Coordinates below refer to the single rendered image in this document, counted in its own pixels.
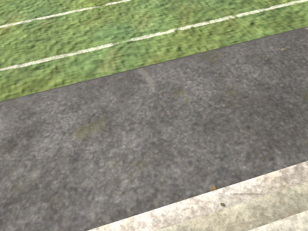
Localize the stairs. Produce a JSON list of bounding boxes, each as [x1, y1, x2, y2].
[[87, 161, 308, 231]]

